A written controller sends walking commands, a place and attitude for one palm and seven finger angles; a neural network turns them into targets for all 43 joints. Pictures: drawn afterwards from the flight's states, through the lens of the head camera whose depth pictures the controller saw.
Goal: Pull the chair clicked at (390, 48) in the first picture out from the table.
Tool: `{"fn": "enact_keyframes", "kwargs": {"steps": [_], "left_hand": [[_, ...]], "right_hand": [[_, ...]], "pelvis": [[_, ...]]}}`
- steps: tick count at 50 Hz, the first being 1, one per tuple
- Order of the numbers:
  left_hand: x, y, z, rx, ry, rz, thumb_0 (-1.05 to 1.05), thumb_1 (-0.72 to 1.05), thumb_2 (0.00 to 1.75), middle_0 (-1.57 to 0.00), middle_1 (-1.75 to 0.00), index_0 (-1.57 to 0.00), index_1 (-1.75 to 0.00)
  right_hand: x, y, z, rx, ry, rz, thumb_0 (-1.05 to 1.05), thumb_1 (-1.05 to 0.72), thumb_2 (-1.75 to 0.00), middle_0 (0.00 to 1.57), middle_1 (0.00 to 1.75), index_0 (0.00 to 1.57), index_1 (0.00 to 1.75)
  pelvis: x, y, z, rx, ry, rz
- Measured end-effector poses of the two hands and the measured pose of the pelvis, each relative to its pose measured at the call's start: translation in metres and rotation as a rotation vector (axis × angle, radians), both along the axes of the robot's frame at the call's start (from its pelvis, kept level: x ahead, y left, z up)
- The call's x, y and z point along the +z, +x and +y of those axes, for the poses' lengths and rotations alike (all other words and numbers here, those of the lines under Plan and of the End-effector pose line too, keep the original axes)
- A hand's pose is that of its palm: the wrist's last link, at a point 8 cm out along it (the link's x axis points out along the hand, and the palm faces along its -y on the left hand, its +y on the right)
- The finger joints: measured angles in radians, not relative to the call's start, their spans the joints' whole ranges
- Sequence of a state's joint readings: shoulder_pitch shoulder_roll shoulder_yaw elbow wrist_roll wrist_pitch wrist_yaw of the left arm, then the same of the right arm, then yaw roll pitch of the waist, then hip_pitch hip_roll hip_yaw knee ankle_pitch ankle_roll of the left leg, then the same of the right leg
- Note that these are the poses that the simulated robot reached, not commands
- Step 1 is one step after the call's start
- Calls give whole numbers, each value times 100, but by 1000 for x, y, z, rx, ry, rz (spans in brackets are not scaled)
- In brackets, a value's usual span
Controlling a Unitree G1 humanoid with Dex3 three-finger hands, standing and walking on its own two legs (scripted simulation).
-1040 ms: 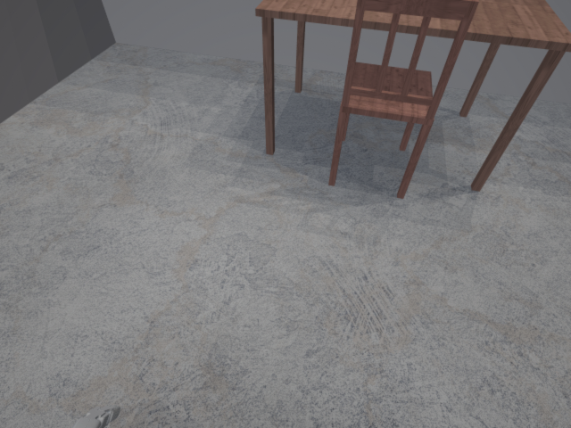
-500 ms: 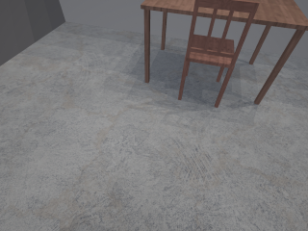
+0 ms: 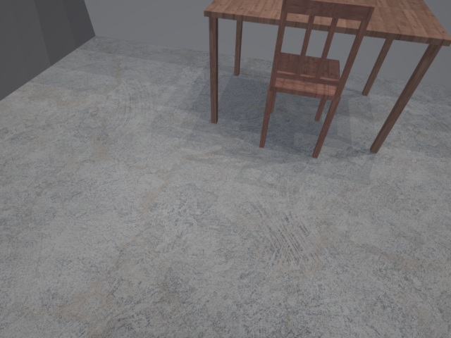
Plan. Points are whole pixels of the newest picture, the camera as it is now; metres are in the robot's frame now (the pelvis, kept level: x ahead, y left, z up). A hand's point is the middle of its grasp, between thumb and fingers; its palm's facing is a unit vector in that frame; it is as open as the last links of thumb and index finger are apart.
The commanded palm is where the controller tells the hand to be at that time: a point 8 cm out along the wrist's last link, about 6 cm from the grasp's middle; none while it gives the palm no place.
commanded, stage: look at it before walking up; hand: left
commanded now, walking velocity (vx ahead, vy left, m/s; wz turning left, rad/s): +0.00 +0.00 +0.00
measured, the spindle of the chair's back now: (304, 47) +1.38 -0.31 -0.09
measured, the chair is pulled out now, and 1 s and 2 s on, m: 0.00 0.00 0.00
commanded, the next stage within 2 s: walk to a spot facing it in 0.40 s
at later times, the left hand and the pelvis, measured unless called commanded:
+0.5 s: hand out of the picture +0.07 +0.25 -0.16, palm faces -0.02 -0.95 -0.33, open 7.4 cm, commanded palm none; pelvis +0.00 +0.00 +0.00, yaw +0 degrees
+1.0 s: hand out of the picture +0.11 +0.14 -0.17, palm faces -0.12 -0.97 -0.22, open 7.4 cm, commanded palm none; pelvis +0.10 -0.05 -0.01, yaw -12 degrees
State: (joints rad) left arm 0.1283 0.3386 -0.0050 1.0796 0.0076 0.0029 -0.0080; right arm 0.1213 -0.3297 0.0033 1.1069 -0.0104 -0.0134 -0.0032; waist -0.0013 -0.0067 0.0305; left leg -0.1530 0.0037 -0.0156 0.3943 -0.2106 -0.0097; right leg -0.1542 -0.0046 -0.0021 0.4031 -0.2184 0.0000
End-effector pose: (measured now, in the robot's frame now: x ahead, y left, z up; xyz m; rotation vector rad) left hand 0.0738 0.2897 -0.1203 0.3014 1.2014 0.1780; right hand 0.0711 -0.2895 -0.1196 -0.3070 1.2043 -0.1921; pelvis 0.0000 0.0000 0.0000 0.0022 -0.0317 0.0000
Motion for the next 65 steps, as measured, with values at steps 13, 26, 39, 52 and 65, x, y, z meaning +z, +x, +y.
{"fn": "enact_keyframes", "kwargs": {"steps": [13, 26, 39, 52, 65], "left_hand": [[-1, -5, 0, 7, -1, 21, 0, 90, 90, -20, -30, -20, -30], [0, -7, 1, 13, 5, 37, 0, 90, 90, -20, -30, -20, -30], [-23, -8, -42, -26, -74, 176, 0, 91, 90, -20, -30, -20, -30], [-18, 44, -110, -75, -104, 208, 0, 91, 90, -20, -30, -20, -30], [-30, 149, -99, -137, -89, 321, 0, 90, 90, -20, -30, -20, -30]], "right_hand": [[1, 2, -2, 3, -6, 6, 1, -91, -90, 20, 30, 20, 30], [0, 7, -2, 7, -1, 10, 1, -91, -90, 20, 30, 20, 30], [-28, -21, 16, -135, 91, 49, 1, -91, -90, 20, 30, 20, 30], [-28, 25, -17, -250, 129, 73, 1, -91, -90, 20, 30, 20, 30], [-11, 236, -15, -244, 126, -230, 1, -91, -90, 20, 30, 19, 30]], "pelvis": [[1, 2, 0, 0, -1, 2], [1, 5, -1, 0, 0, 5], [-12, 39, -13, -124, 18, 30], [-6, 108, -55, -233, 15, 44], [-16, 228, -46, -362, -8, 70]]}}
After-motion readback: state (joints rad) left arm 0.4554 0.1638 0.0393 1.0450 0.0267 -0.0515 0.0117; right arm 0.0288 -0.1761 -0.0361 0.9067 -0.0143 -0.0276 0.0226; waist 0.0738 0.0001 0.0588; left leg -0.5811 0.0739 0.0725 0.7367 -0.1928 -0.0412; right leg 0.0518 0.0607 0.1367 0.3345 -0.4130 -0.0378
